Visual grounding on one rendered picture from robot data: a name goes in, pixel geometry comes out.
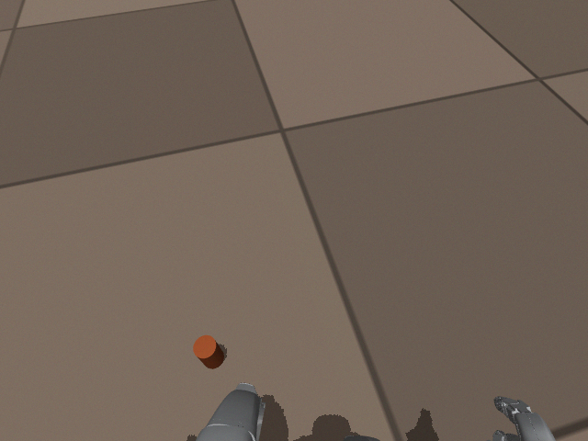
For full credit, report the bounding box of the right robot hand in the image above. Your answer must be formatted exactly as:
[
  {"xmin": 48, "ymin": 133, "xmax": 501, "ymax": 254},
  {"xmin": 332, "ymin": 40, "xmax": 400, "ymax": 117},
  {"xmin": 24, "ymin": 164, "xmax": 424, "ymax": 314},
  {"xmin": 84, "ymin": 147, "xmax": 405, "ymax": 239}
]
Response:
[{"xmin": 487, "ymin": 397, "xmax": 556, "ymax": 441}]

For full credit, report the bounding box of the can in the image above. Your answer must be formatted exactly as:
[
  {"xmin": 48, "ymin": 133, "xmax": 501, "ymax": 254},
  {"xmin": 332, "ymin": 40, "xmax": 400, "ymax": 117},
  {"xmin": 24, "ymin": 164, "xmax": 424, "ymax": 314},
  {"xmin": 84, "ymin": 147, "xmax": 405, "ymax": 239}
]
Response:
[{"xmin": 193, "ymin": 335, "xmax": 224, "ymax": 369}]

